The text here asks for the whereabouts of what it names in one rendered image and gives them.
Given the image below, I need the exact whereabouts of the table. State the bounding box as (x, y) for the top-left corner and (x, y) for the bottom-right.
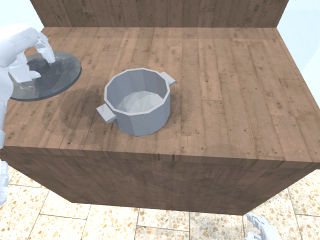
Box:
(0, 0), (320, 216)

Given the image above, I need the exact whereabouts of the pot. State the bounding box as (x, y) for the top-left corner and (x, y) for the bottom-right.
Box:
(96, 68), (176, 136)

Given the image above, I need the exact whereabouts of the left robot forearm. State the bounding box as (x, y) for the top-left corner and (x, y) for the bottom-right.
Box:
(0, 35), (17, 149)

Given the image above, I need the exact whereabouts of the robot right hand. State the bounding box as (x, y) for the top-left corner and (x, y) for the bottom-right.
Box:
(244, 213), (282, 240)

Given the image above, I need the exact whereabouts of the left robot upper arm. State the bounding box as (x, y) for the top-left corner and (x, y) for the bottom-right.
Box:
(0, 159), (10, 206)

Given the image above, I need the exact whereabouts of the lid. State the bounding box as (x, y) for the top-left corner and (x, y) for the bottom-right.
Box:
(8, 51), (82, 102)

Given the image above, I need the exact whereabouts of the robot left hand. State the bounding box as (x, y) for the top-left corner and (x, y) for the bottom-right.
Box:
(0, 23), (56, 83)

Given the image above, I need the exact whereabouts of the knob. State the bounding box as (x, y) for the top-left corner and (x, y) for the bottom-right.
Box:
(27, 58), (50, 75)

